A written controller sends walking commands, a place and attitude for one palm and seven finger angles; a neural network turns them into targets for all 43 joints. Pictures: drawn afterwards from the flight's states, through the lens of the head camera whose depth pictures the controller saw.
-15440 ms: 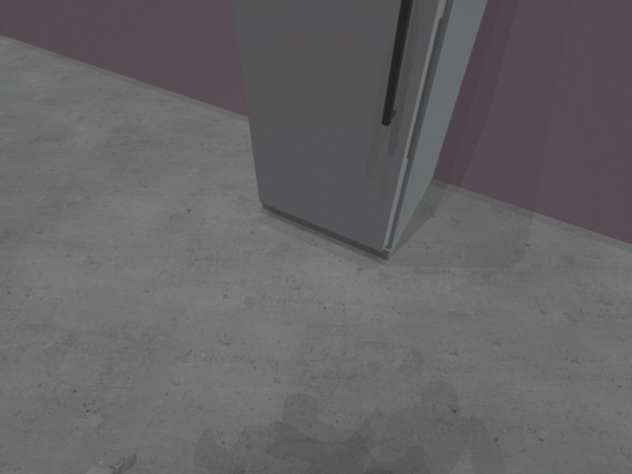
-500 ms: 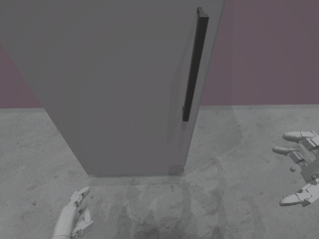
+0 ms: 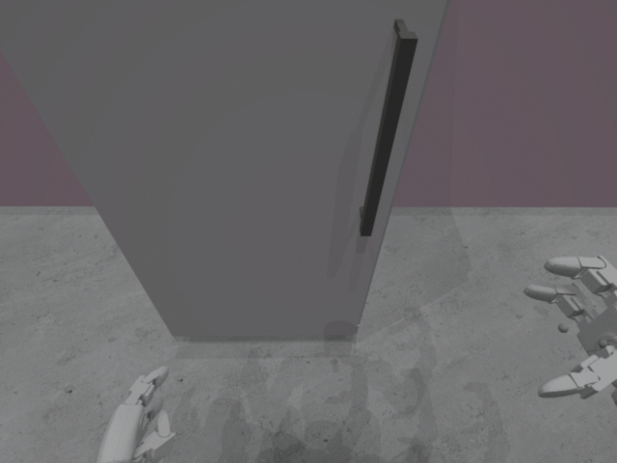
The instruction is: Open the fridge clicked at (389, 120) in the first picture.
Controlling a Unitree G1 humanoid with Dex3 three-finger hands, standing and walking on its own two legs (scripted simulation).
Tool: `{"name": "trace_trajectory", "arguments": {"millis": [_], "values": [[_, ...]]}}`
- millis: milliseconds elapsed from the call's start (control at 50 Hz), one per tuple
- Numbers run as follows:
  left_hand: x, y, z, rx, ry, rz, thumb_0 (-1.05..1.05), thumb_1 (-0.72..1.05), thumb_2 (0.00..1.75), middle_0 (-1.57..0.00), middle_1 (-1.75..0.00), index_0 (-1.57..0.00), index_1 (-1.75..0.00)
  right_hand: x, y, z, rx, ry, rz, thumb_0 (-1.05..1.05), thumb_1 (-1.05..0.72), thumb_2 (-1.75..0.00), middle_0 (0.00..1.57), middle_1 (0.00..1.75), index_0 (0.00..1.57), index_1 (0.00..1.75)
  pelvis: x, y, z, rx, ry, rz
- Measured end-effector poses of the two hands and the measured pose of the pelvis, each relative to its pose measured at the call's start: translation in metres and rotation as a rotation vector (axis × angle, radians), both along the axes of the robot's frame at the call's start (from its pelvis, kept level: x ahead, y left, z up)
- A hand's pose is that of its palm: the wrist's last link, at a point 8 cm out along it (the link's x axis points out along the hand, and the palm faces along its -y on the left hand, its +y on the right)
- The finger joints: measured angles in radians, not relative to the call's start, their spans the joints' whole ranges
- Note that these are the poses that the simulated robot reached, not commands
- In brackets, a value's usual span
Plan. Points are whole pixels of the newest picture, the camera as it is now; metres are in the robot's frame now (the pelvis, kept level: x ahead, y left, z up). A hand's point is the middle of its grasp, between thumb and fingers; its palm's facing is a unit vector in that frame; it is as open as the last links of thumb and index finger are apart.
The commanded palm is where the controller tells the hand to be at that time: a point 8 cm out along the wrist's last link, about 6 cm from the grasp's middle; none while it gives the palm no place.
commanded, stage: raise the hand to about handle height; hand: right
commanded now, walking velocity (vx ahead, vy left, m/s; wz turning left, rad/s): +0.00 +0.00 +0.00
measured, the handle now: (379, 148) +0.55 -0.08 +0.11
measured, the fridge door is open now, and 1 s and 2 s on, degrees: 0 0 0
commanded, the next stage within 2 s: move the hooked fingers beside the handle in 0.02 s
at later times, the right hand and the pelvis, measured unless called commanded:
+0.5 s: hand (517, 288) +0.32 -0.24 +0.09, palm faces -0.06 +1.00 +0.00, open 14.0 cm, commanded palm +0.30 -0.29 +0.09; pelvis +0.00 +0.00 +0.00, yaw +0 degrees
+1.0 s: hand (468, 239) +0.40 -0.20 +0.08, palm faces -0.07 +1.00 +0.00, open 14.0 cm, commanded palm +0.38 -0.25 +0.09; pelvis +0.01 +0.00 +0.00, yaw +1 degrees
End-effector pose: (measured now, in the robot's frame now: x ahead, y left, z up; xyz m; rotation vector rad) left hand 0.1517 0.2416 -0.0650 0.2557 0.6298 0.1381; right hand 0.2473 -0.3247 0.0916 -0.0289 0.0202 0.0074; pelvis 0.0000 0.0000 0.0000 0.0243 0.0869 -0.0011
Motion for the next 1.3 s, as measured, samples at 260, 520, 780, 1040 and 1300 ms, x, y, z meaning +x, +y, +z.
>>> {"name": "trace_trajectory", "arguments": {"millis": [260,520,780,1040,1300], "values": [[0.004,-0.003,-0.001,0.004,-0.007,-0.011,0.01,0.91,0.90,-0.20,-0.30,-0.20,-0.30,0.009,0.006,-0.002,0.023,-0.007,0.013,-0.01,0.50,-0.30,0.30,1.20,0.30,1.20,-0.002,-0.002,-0.001,0.001,0.003,-0.008],[-0.010,-0.005,-0.008,-0.011,0.051,0.026,0.01,0.91,0.90,-0.20,-0.30,-0.20,-0.30,0.057,0.035,-0.002,0.027,-0.007,0.050,-0.01,0.50,-0.30,0.30,1.20,0.30,1.20,0.000,-0.004,-0.001,-0.006,0.020,0.004],[-0.035,0.006,-0.024,-0.004,0.191,0.079,0.01,0.91,0.90,-0.20,-0.30,-0.20,-0.30,0.096,0.051,-0.007,0.032,0.003,0.051,-0.01,0.50,-0.30,0.30,1.20,0.30,1.20,0.005,-0.003,-0.001,-0.009,0.049,0.008],[-0.051,0.014,-0.032,-0.014,0.284,0.120,0.01,0.91,0.90,-0.20,-0.30,-0.20,-0.30,0.136,0.077,-0.007,0.032,-0.001,0.060,-0.01,0.50,-0.30,0.30,1.20,0.30,1.20,0.009,0.000,-0.002,-0.012,0.077,0.016],[-0.072,0.018,-0.042,-0.023,0.376,0.146,0.01,0.91,0.90,-0.20,-0.30,-0.20,-0.30,0.164,0.092,-0.012,0.031,0.011,0.047,-0.01,0.50,-0.30,0.30,1.20,0.30,1.20,0.006,0.004,-0.006,-0.012,0.101,0.017]]}}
